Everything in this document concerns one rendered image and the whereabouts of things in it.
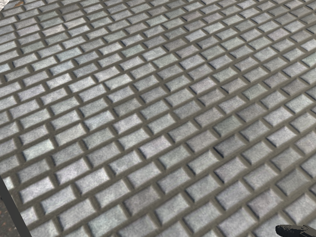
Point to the right robot hand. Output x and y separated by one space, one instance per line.
295 231

